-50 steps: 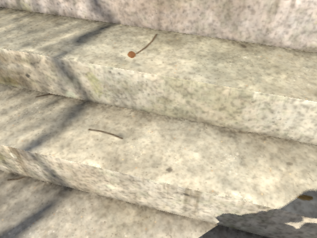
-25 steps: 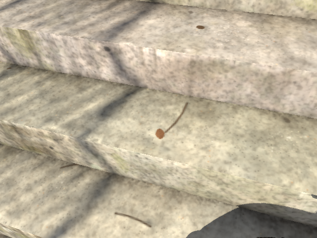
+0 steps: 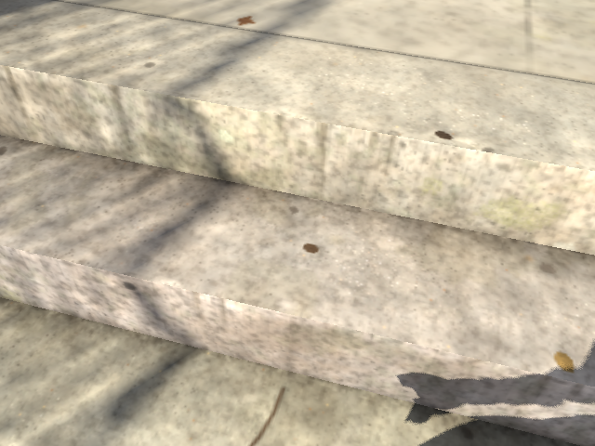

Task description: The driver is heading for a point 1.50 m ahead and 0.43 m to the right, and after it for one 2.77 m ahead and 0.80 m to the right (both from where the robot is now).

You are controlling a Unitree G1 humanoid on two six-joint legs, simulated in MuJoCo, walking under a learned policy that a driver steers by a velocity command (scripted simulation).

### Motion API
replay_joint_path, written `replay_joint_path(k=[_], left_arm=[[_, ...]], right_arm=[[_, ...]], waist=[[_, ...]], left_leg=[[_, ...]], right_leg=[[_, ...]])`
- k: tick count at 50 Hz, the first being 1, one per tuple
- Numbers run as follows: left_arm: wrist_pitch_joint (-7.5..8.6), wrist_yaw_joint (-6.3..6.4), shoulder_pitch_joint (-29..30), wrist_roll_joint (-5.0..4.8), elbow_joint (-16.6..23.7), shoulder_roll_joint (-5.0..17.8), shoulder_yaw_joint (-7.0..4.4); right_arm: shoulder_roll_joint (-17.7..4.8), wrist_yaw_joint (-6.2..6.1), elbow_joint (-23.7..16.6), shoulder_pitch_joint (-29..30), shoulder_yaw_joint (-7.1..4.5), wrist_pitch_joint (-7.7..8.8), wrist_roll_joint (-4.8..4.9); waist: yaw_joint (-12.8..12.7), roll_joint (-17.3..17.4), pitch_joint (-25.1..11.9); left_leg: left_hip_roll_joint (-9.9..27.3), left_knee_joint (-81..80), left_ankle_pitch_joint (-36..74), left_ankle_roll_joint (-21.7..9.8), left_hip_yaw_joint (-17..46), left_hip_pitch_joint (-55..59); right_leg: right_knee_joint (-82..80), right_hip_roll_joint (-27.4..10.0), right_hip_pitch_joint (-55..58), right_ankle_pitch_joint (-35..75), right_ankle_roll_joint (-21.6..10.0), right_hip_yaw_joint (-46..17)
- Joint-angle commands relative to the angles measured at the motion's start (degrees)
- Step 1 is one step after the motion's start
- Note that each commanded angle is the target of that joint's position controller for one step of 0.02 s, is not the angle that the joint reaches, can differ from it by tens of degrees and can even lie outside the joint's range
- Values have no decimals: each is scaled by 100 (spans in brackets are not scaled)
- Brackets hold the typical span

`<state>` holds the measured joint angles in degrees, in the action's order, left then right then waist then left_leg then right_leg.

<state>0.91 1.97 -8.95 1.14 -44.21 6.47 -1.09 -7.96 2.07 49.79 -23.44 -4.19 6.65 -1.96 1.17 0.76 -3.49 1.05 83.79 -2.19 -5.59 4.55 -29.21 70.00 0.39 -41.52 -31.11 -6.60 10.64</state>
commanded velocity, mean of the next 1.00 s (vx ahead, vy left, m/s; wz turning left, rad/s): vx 0.50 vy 0.00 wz -0.32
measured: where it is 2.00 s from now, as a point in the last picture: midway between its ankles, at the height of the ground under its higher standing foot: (436, 64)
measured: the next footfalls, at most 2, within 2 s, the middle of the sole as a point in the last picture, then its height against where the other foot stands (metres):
left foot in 0.44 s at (224, 431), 0.19 m higher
right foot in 0.98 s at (372, 269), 0.18 m higher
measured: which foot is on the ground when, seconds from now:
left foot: up 0.00-0.42, down 0.44-1.00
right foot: down 0.00-0.48, up 0.50-0.96, down 0.98-1.00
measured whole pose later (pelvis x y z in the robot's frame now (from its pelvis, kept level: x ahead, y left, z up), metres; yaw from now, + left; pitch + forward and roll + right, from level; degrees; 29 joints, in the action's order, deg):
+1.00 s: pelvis +0.54 -0.02 +0.33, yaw -19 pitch +3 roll -2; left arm -0.8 1.1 -1.3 0.4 -34.6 5.9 0.2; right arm -8.6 -0.7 55.5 -25.8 -2.2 5.9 1.7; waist 0.7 -1.0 0.9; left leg 12.2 25.9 -3.7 -1.0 -19.2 -1.2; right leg 77.1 3.1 -52.8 -27.5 -10.0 11.0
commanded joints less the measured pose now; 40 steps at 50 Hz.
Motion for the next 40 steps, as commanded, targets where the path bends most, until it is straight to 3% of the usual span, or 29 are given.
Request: replay_joint_path(k=[1,2,3,5,7,9,11,14,15,16,17,18,19,20,21,22,23,24,25,26,27,28,29,30,32,33,37,38,40], left_arm=[[301,-61,-475,44,-724,-21,-154],[366,-133,-638,88,-1071,-336,-59],[459,-200,-777,109,-1256,-374,-47],[567,-276,-961,29,-1432,-148,-97],[659,-247,-846,-45,-1295,222,-120],[760,-139,-1405,-25,-1365,432,-130],[842,-147,-1965,-7,-1484,667,-207],[761,-107,-2712,40,-1680,493,-192],[677,-17,-2979,9,-1728,353,-169],[619,60,-3014,42,-1726,451,-190],[567,113,-2993,-41,-1646,513,-197],[519,198,-3055,-152,-1638,417,-216],[540,156,-2372,-201,-1345,383,-134],[620,90,-2358,-155,-1177,813,-218],[753,26,-2282,-174,-1056,1267,-346],[888,-124,-2130,-318,-1003,1704,-482],[1023,-282,-1864,-314,-826,1721,-570],[1077,-447,-1915,-467,-448,947,-446],[1059,-519,-1376,-105,-204,945,-566],[918,-480,-1269,87,228,353,-544],[804,-390,-1003,234,487,237,-469],[691,-273,-686,279,649,30,-363],[616,-239,-764,185,739,-218,-226],[498,-242,-974,145,698,-453,-91],[338,-215,-976,-59,623,-651,3],[248,-197,-889,-98,653,-492,-18],[38,92,516,51,1218,-397,18],[16,117,802,14,1393,-299,10],[-27,71,1349,-2,1711,-262,88]], right_arm=[[490,-75,-1402,915,219,49,-116],[718,-111,-1386,745,358,-42,-16],[802,-144,-1353,676,418,-139,49],[804,-212,-1341,722,472,-244,60],[461,-248,-1601,1381,454,-329,36],[437,-325,-1520,1639,426,-370,93],[602,-363,-1794,2331,472,-366,2],[733,-308,-2500,3816,623,-350,-58],[819,-239,-2797,4268,709,-351,-34],[800,-184,-2956,4441,724,-369,33],[623,-82,-2945,4265,749,-424,31],[816,-14,-3040,4378,789,-454,73],[779,13,-2662,3679,727,-428,218],[704,-41,-2361,2957,629,-423,269],[323,-144,-2025,1834,407,-504,280],[-147,-225,-1907,1094,252,-547,281],[-628,-278,-1753,545,65,-536,136],[-1129,-356,-1469,94,-109,-445,-78],[-1482,-383,-1637,448,-263,-587,-4],[-1278,-309,-1514,1424,-237,-532,67],[-760,-290,-1206,1880,-117,-424,190],[-361,-293,-692,1733,-15,-303,166],[118,-285,-209,1457,131,-229,14],[391,-259,94,1275,216,-184,-81],[368,-226,437,884,215,-21,-62],[152,-217,390,924,197,76,-55],[-493,-83,725,376,111,308,-71],[-624,-75,756,258,78,285,-69],[-523,-105,800,58,118,224,-7]], waist=[[204,167,663],[345,-21,703],[403,-119,761],[444,-120,846],[473,22,918],[217,-279,625],[-89,-429,622],[-539,-326,957],[-686,-371,1025],[-701,-491,985],[-747,-563,756],[-802,-634,634],[-347,-425,231],[-131,-616,-545],[324,-910,-1351],[802,-1129,-1872],[1053,-1335,-2363],[1013,361,-2655],[1073,954,-3000],[333,600,-2332],[-117,175,-1363],[-215,-219,-297],[-516,-254,207],[-756,-275,378],[-779,-138,705],[-783,-25,779],[-589,43,892],[-560,81,942],[-626,-250,1038]], left_leg=[[-207,3594,251,-196,308,-3170],[-266,3818,69,-270,453,-3432],[-247,3807,35,-316,561,-3601],[-235,3490,-89,-298,595,-3997],[-64,2341,22,-178,147,-3808],[-35,3233,-23,-134,-443,-4290],[113,4225,-900,-247,-526,-5614],[573,3429,-1953,-262,-966,-6670],[694,3035,-2024,-240,-957,-6478],[698,2687,-2190,-221,-1046,-6347],[702,1621,-2081,-204,-1434,-5300],[754,639,-2167,-343,-1281,-4054],[339,-605,-1973,-471,-1811,-2002],[-125,-692,-1663,-489,-1936,-320],[-395,-989,-1972,-493,-1820,415],[-511,-2121,-2084,-500,-1528,1086],[-61,-2538,-2434,-622,-475,1951],[1817,-4176,-3153,-1332,2775,3299],[2239,-6713,-4109,-1373,5140,2730],[2387,-6752,-4994,-1137,4652,2055],[2262,-6324,-4803,-968,3629,1198],[2155,-5893,-4323,-790,2535,370],[1965,-5906,-3515,-597,1676,-105],[1874,-5999,-2902,-341,1118,-269],[1740,-6163,-1603,-39,-38,99],[1799,-6382,-1267,-67,-430,49],[1926,-7285,-1159,-244,-848,1189],[1833,-7390,-1476,-132,-1067,1561],[1430,-7651,-1782,142,-1617,1497]], right_leg=[[-4582,-1444,1098,-957,-396,-3947],[-4525,-1296,1110,-305,-235,-3256],[-4606,-1169,1208,241,-127,-2717],[-4718,-1072,1390,1191,-38,-2025],[-5215,-1013,1262,1413,-96,-1654],[-5454,-1179,2024,1784,-425,-1746],[-5690,-1400,3288,1551,-553,-2055],[-6112,-1346,4297,1135,-396,-2054],[-6397,-1350,4209,1310,-373,-2112],[-6684,-1346,4308,1622,-433,-2043],[-7296,-1242,4154,2456,-661,-1795],[-7602,-1303,3873,3490,-681,-1678],[-7193,-958,3217,5926,-611,-1017],[-6469,-1269,2979,8943,-675,-1040],[-5387,-1430,3721,10932,-577,-1135],[-4232,-1484,4238,11342,-451,-1234],[-2724,-1215,3772,10306,-284,-1411],[-247,-283,1409,7249,10,-1485],[3007,654,972,2861,228,-1846],[4561,204,10,3046,293,-2347],[4689,-132,-389,3434,176,-1738],[4841,-200,-951,3291,22,-1670],[5011,-189,-1168,3054,-94,-1785],[5225,-193,-1337,3155,-181,-1875],[5071,-94,-2031,2997,-223,-2176],[4865,-10,-2093,2900,-135,-2026],[6922,243,-3790,1559,-299,-1568],[6634,182,-4112,1194,-355,-1673],[5027,-5,-3852,1347,-320,-1337]])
